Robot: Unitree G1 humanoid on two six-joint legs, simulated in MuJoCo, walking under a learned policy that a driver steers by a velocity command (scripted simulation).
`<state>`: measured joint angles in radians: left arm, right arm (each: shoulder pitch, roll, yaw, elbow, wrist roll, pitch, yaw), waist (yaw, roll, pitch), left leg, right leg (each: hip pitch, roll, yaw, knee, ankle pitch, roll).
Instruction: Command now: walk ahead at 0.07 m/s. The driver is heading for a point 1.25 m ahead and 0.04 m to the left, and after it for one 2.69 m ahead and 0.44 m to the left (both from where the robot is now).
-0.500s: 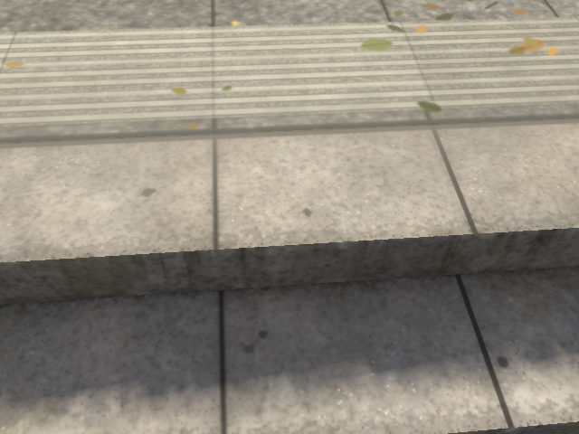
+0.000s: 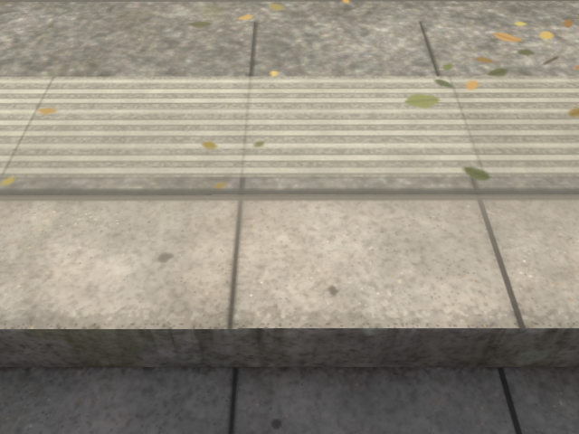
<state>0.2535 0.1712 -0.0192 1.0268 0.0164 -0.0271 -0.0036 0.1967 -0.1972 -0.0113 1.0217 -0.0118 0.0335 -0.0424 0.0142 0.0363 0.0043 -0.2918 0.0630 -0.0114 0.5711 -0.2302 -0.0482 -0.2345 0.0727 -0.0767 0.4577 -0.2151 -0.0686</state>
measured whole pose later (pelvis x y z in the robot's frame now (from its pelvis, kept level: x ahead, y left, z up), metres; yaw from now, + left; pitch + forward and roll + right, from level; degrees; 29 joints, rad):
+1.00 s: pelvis +0.05 +0.02 +0.00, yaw +0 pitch +1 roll +0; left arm 0.37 0.19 0.04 1.04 -0.01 0.00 0.06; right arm 0.33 -0.18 -0.03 1.09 0.01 -0.01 -0.05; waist 0.01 0.00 -0.02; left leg -0.24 0.00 0.03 0.60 -0.42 0.05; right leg -0.19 0.02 -0.04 0.49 -0.32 -0.06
